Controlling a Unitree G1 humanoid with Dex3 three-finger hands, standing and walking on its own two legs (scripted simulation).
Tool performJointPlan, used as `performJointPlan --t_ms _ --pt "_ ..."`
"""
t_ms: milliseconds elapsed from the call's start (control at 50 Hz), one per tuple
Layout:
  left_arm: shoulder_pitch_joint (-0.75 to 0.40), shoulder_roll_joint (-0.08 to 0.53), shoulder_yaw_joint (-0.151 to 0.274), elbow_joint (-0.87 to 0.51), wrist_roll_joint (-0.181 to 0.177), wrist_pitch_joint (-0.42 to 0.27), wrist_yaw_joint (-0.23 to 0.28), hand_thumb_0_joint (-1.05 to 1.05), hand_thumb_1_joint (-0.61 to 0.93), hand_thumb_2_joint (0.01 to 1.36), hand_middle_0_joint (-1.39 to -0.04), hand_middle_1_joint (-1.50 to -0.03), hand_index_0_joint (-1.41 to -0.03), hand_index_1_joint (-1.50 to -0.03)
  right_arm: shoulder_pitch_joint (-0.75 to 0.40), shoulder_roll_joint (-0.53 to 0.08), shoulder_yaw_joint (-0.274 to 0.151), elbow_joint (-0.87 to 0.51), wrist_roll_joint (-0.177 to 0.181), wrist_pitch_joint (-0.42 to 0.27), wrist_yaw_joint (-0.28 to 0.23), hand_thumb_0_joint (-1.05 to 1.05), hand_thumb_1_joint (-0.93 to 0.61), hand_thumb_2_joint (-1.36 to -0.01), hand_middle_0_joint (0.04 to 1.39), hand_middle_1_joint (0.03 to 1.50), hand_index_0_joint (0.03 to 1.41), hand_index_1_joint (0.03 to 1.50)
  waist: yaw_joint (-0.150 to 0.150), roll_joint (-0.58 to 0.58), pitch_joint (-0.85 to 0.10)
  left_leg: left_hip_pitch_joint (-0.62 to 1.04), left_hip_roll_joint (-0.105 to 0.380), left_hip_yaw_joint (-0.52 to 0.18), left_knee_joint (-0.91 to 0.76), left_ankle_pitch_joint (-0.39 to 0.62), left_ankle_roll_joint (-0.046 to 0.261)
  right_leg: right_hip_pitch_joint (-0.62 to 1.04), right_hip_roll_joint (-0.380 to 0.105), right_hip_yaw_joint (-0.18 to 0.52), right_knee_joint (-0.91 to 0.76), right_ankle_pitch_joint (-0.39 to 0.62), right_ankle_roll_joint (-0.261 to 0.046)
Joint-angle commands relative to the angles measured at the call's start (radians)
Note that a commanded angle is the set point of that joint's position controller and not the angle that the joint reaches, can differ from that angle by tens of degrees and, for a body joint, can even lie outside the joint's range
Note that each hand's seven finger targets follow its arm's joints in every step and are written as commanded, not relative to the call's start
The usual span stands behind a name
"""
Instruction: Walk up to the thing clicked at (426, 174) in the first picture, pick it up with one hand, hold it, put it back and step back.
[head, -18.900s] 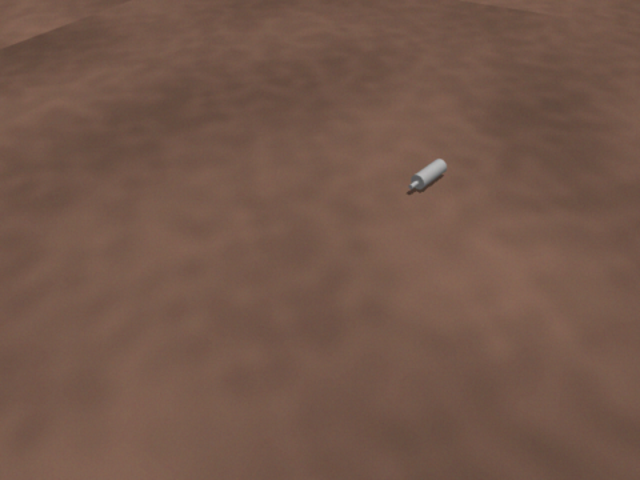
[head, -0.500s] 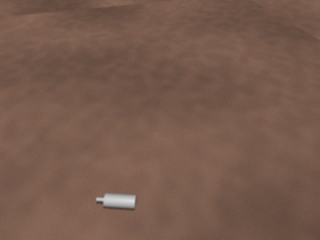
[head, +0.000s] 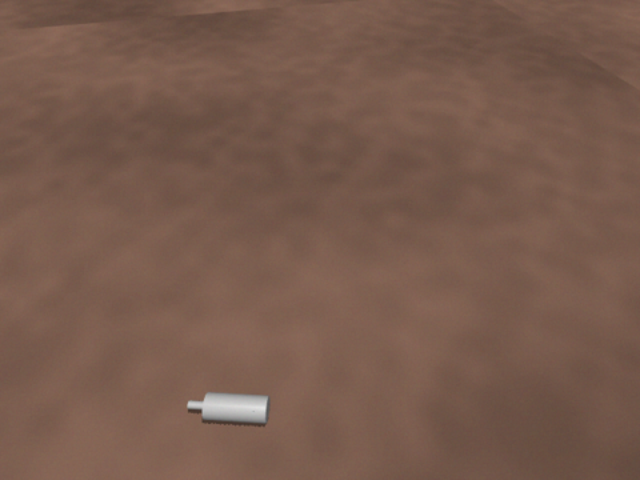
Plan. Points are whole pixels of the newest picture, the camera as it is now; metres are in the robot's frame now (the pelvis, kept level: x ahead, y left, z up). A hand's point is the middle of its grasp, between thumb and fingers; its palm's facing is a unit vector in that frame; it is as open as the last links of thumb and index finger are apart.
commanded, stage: stand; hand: left
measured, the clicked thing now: (228, 406) +0.45 +0.29 -0.74
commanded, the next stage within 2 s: none
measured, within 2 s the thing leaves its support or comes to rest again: neither
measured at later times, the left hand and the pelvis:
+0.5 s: hand out of the picture +0.07 +0.25 -0.16, palm faces +0.00 -0.94 -0.34, open 7.4 cm; pelvis +0.00 -0.01 +0.00, yaw +0 degrees
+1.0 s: hand out of the picture +0.07 +0.25 -0.16, palm faces -0.02 -0.94 -0.34, open 7.4 cm; pelvis +0.00 -0.01 +0.00, yaw +0 degrees
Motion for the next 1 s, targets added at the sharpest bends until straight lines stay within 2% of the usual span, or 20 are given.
performJointPlan --t_ms 0,40,80,100,300,320,360,380,400,440,540,600,760,920,960,980 --pt "-0.033 0.213 0.040 -0.057 0.000 -0.019 0.013 0.000 0.900 0.900 -0.200 -0.300 -0.200 -0.300 -0.058 -0.218 -0.030 -0.070 -0.008 -0.023 -0.016 0.000 -0.900 -0.900 0.200 0.300 0.200 0.300 0.017 0.004 -0.094 0.015 0.115 -0.072 -0.052 0.209 0.026 0.031 -0.082 0.068 -0.038 0.122 -0.041" --pt "-0.033 0.206 0.041 -0.058 0.001 -0.019 0.014 0.000 0.900 0.900 -0.200 -0.300 -0.200 -0.300 -0.051 -0.220 -0.029 -0.071 -0.007 -0.025 -0.015 0.000 -0.900 -0.900 0.200 0.300 0.200 0.300 0.014 0.012 -0.099 0.009 0.120 -0.076 -0.055 0.219 0.028 0.053 -0.082 0.065 -0.031 0.134 -0.040" --pt "-0.020 0.205 0.041 -0.060 0.001 -0.018 0.013 0.000 0.900 0.900 -0.200 -0.300 -0.200 -0.300 -0.061 -0.223 -0.030 -0.076 -0.006 -0.025 -0.015 0.000 -0.900 -0.900 0.200 0.300 0.200 0.300 0.020 0.020 -0.105 0.027 0.119 -0.074 -0.059 0.195 0.025 0.041 -0.082 0.069 -0.034 0.120 -0.042" --pt "-0.024 0.206 0.042 -0.060 0.000 -0.016 0.013 0.000 0.900 0.900 -0.200 -0.300 -0.200 -0.300 -0.057 -0.220 -0.030 -0.079 -0.005 -0.024 -0.016 0.000 -0.900 -0.900 0.200 0.300 0.200 0.300 0.013 0.019 -0.099 0.020 0.111 -0.069 -0.060 0.169 0.024 0.035 -0.080 0.071 -0.041 0.112 -0.042" --pt "-0.005 0.210 0.041 -0.067 0.001 -0.019 0.013 0.000 0.900 0.900 -0.200 -0.300 -0.200 -0.300 -0.051 -0.217 -0.028 -0.089 -0.004 -0.021 -0.016 0.000 -0.900 -0.900 0.200 0.300 0.200 0.300 0.012 0.008 -0.113 0.051 0.117 -0.061 -0.044 0.209 0.026 0.031 -0.085 0.072 -0.042 0.151 -0.045" --pt "-0.010 0.212 0.041 -0.067 0.002 -0.018 0.013 0.000 0.900 0.900 -0.200 -0.300 -0.200 -0.300 -0.042 -0.215 -0.025 -0.088 -0.004 -0.022 -0.015 0.000 -0.900 -0.900 0.200 0.300 0.200 0.300 0.007 0.011 -0.104 0.029 0.115 -0.063 -0.054 0.197 0.026 0.040 -0.084 0.073 -0.046 0.142 -0.044" --pt "0.003 0.211 0.041 -0.066 0.004 -0.018 0.014 0.000 0.900 0.900 -0.200 -0.300 -0.200 -0.300 -0.055 -0.213 -0.027 -0.093 -0.005 -0.019 -0.014 0.000 -0.900 -0.900 0.200 0.300 0.200 0.300 0.016 0.010 -0.095 0.038 0.114 -0.063 -0.053 0.158 0.027 0.022 -0.083 0.071 -0.051 0.110 -0.044" --pt "-0.003 0.211 0.040 -0.066 0.004 -0.017 0.012 0.000 0.900 0.900 -0.200 -0.300 -0.200 -0.300 -0.040 -0.213 -0.024 -0.091 -0.003 -0.018 -0.014 0.000 -0.900 -0.900 0.200 0.300 0.200 0.300 0.007 0.006 -0.077 0.019 0.110 -0.064 -0.063 0.135 0.026 0.021 -0.079 0.070 -0.052 0.094 -0.044" --pt "0.000 0.217 0.042 -0.068 0.004 -0.018 0.013 0.000 0.900 0.900 -0.200 -0.300 -0.200 -0.300 -0.054 -0.216 -0.027 -0.094 -0.004 -0.018 -0.014 0.000 -0.900 -0.900 0.200 0.300 0.200 0.300 0.014 0.000 -0.091 0.041 0.116 -0.064 -0.058 0.140 0.028 0.014 -0.082 0.073 -0.053 0.091 -0.046" --pt "-0.008 0.213 0.041 -0.072 0.004 -0.020 0.014 0.000 0.900 0.900 -0.200 -0.300 -0.200 -0.300 -0.046 -0.212 -0.026 -0.094 -0.006 -0.017 -0.012 0.000 -0.900 -0.900 0.200 0.300 0.200 0.300 0.010 -0.001 -0.083 0.031 0.113 -0.065 -0.057 0.135 0.027 0.012 -0.082 0.072 -0.059 0.078 -0.044" --pt "0.004 0.217 0.040 -0.069 0.002 -0.019 0.010 0.000 0.900 0.900 -0.200 -0.300 -0.200 -0.300 -0.033 -0.215 -0.025 -0.091 -0.005 -0.016 -0.010 0.000 -0.900 -0.900 0.200 0.300 0.200 0.300 0.008 0.010 -0.051 0.002 0.103 -0.067 -0.074 0.049 0.022 -0.002 -0.079 0.080 -0.072 0.023 -0.046" --pt "0.002 0.211 0.039 -0.075 0.005 -0.019 0.010 0.000 0.900 0.900 -0.200 -0.300 -0.200 -0.300 -0.032 -0.218 -0.026 -0.094 -0.005 -0.014 -0.010 0.000 -0.900 -0.900 0.200 0.300 0.200 0.300 0.008 0.014 -0.053 -0.006 0.106 -0.070 -0.075 0.032 0.028 0.002 -0.081 0.079 -0.070 0.021 -0.049" --pt "0.009 0.218 0.038 -0.079 0.004 -0.017 0.010 0.000 0.900 0.900 -0.200 -0.300 -0.200 -0.300 -0.019 -0.214 -0.020 -0.091 -0.005 -0.022 -0.013 0.000 -0.900 -0.900 0.200 0.300 0.200 0.300 0.012 0.012 -0.085 0.018 0.115 -0.067 -0.065 0.152 0.026 0.029 -0.082 0.076 -0.047 0.100 -0.049" --pt "0.011 0.218 0.034 -0.077 0.005 -0.014 0.010 0.000 0.900 0.900 -0.200 -0.300 -0.200 -0.300 -0.008 -0.219 -0.017 -0.086 -0.004 -0.018 -0.014 0.000 -0.900 -0.900 0.200 0.300 0.200 0.300 0.009 0.008 -0.063 0.008 0.111 -0.068 -0.073 0.088 0.023 0.012 -0.080 0.077 -0.054 0.046 -0.050" --pt "0.023 0.215 0.033 -0.079 0.005 -0.014 0.010 0.000 0.900 0.900 -0.200 -0.300 -0.200 -0.300 -0.015 -0.228 -0.020 -0.086 -0.004 -0.018 -0.015 0.000 -0.900 -0.900 0.200 0.300 0.200 0.300 0.016 0.008 -0.075 0.024 0.116 -0.068 -0.064 0.098 0.031 0.012 -0.082 0.076 -0.056 0.059 -0.051" --pt "0.013 0.220 0.033 -0.080 0.004 -0.015 0.010 0.000 0.900 0.900 -0.200 -0.300 -0.200 -0.300 -0.007 -0.219 -0.018 -0.085 -0.003 -0.019 -0.015 0.000 -0.900 -0.900 0.200 0.300 0.200 0.300 0.009 0.000 -0.074 0.015 0.115 -0.068 -0.066 0.117 0.029 0.022 -0.085 0.078 -0.055 0.074 -0.051"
